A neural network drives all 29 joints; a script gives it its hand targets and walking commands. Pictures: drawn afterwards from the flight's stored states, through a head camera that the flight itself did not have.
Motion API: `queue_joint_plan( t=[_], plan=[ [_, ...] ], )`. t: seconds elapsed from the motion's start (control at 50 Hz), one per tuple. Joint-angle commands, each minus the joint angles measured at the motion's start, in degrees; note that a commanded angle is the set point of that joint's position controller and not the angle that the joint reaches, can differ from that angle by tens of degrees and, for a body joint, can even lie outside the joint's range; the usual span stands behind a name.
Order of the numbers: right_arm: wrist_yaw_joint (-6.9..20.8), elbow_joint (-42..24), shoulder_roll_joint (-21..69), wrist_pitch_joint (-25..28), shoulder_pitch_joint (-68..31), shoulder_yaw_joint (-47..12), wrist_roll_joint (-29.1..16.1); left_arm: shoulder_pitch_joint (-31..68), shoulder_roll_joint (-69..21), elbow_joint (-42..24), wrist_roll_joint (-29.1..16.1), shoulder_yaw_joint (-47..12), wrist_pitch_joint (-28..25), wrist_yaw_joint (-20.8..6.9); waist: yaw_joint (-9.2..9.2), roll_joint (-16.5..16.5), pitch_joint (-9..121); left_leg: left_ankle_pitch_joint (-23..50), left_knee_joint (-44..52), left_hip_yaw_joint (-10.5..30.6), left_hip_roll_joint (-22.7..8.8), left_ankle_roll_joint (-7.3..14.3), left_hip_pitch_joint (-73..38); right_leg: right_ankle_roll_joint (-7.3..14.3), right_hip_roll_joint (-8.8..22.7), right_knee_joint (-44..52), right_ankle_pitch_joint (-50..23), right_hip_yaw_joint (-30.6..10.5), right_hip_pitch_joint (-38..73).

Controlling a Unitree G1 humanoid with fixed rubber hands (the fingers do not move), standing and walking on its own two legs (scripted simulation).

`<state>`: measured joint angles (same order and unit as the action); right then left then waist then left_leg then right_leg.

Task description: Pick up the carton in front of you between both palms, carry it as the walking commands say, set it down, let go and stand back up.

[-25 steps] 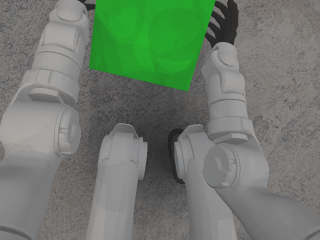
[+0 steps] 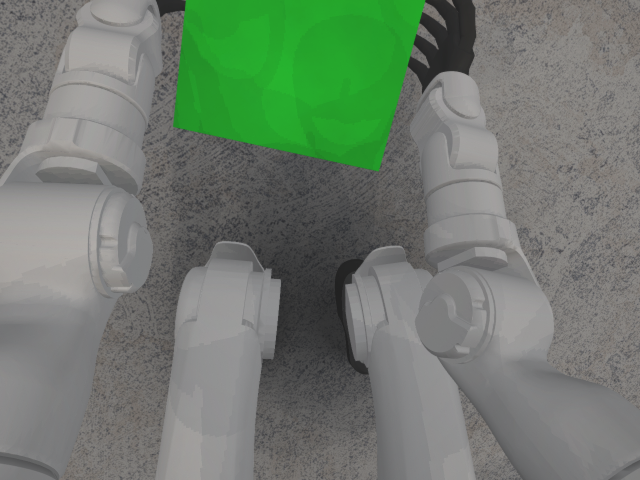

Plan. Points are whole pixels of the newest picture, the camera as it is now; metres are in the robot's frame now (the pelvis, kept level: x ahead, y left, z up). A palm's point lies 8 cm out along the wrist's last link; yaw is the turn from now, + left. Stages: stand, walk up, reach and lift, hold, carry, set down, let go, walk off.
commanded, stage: set down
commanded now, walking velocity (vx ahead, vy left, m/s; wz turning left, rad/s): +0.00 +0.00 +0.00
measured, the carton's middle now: (295, 57) +0.54 +0.05 -0.24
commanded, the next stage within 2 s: let go in 2.00 s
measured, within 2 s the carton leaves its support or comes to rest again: rests again in 0.34 s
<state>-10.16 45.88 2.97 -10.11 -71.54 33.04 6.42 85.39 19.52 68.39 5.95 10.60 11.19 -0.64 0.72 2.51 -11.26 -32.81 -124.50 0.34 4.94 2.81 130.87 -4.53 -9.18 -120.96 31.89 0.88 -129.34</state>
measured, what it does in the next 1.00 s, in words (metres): stands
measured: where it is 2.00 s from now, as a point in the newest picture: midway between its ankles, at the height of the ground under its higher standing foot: (303, 339)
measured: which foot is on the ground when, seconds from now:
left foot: down 0.00-1.00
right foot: down 0.00-1.00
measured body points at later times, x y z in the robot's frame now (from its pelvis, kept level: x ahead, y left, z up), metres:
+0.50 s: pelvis +0.02 +0.00 -0.01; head +0.37 +0.06 +0.26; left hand +0.57 +0.20 -0.18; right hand +0.54 -0.11 -0.17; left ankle +0.10 +0.09 -0.35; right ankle +0.12 -0.11 -0.35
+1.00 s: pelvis -0.01 +0.00 -0.02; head +0.35 +0.06 +0.24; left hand +0.54 +0.25 -0.20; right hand +0.52 -0.16 -0.19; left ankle +0.10 +0.09 -0.35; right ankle +0.12 -0.11 -0.35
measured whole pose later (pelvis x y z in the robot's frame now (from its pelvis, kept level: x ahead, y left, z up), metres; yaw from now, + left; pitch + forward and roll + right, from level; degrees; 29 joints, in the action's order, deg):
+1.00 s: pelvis -0.01 +0.00 -0.02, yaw +0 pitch +33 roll -6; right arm -10.3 57.4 -13.0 -3.2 -73.6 10.2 -16.9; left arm 82.6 32.4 67.2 -12.8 -3.0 2.8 -1.3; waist 1.9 3.4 -22.1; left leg -32.7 -129.0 -0.9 1.1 5.2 129.6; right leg -2.7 -5.7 -125.2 31.8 3.6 -127.4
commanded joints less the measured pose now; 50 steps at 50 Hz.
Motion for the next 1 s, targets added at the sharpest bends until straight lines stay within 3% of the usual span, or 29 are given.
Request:
queue_joint_plan(
  t=[0.0,0.42,0.58,0.64,0.68,0.72,0.76,0.88,0.98],
  plan=[
    [12.8,3.9,38.2,-1.5,-29.7,-19.8,-1.7,17.2,-42.4,-0.8,-1.8,-7.3,-0.5,-12.9,-2.47,-4.3,48.2,13.8,13.8,4.5,0.3,0.9,-25.8,2.2,-0.4,5.3,-10.2,3.2,18.7],
    [14.6,10.7,32.1,-0.8,-18.3,-14.6,1.0,7.6,-36.5,2.8,2.2,-5.6,-0.6,-12.9,-2.76,-4.5,39.7,20.2,10.6,6.2,-0.8,1.8,-24.3,2.1,-0.5,2.3,-11.9,2.3,12.0],
    [13.9,10.7,30.0,0.9,-16.5,-14.6,0.0,8.6,-34.7,1.8,0.5,-8.2,-2.2,-12.0,-1.91,-5.6,40.1,24.7,9.0,6.9,-1.2,0.8,-26.6,1.7,-0.1,0.6,-14.1,2.4,11.5],
    [11.9,10.6,20.7,1.9,-11.9,-12.4,-0.1,7.1,-24.3,2.4,0.2,-6.9,-3.4,-10.0,-1.20,-5.3,41.4,22.9,9.3,6.7,-1.8,0.0,-28.4,0.7,0.7,0.5,-13.4,3.5,13.9],
    [8.0,11.3,4.1,3.7,-4.9,-8.7,-0.3,3.5,-5.7,3.0,-0.5,-4.4,-5.2,-6.0,-0.78,-5.2,42.0,21.4,9.6,6.6,-3.1,-0.5,-30.6,-0.2,1.8,0.5,-13.1,4.3,15.5],
    [3.2,10.1,-10.8,6.9,-2.3,-8.1,-3.7,1.8,9.3,1.6,-3.9,-4.1,-7.9,-1.0,-0.54,-5.9,43.3,20.6,9.8,7.1,-4.2,-0.8,-32.3,-0.3,2.9,0.6,-13.5,4.2,16.3],
    [1.5,9.5,-13.0,8.9,-5.6,-11.6,-9.0,5.5,12.4,-0.8,-8.4,-5.2,-10.0,0.8,-0.42,-7.0,45.3,22.7,9.1,8.3,-4.8,-0.8,-33.7,0.2,3.8,-0.1,-15.4,3.4,16.1],
    [0.9,6.8,-13.8,9.4,-13.8,-22.2,-21.8,17.9,17.0,-10.0,-17.7,-12.1,-11.5,0.1,-0.48,-11.0,53.5,23.4,8.3,9.0,-6.3,-0.3,-42.7,1.4,6.0,0.4,-15.0,3.2,16.5],
    [-1.0,3.4,-15.8,7.0,-14.3,-24.1,-25.0,18.0,20.0,-7.7,-20.2,-13.9,-8.6,-1.3,0.07,-12.2,60.5,17.5,9.8,7.4,-6.7,0.0,-49.8,2.0,5.9,2.8,-10.7,4.4,22.2]
  ],
)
